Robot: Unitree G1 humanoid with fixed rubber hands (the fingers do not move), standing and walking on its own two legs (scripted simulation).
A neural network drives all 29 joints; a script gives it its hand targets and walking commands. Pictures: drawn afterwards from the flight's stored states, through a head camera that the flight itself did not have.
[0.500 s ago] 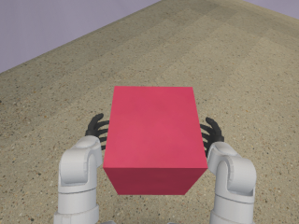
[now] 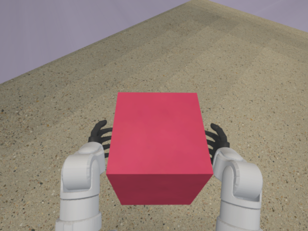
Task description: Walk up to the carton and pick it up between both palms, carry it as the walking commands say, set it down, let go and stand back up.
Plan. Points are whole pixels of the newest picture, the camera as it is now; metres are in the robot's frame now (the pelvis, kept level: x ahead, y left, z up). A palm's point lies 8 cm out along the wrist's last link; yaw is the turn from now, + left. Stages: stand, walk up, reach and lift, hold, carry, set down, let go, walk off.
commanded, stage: carry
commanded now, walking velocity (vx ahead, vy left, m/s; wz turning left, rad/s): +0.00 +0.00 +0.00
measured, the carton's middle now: (156, 152) +0.32 +0.00 +0.02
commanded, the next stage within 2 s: none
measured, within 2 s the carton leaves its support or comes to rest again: neither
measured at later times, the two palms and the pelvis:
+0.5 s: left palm (95, 150) +0.28 +0.14 +0.08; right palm (219, 155) +0.28 -0.14 +0.09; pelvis +0.00 +0.00 +0.00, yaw +0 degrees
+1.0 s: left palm (98, 150) +0.29 +0.14 +0.07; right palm (218, 156) +0.28 -0.15 +0.08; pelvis +0.00 +0.00 +0.00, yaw +0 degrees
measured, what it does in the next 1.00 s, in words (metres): stands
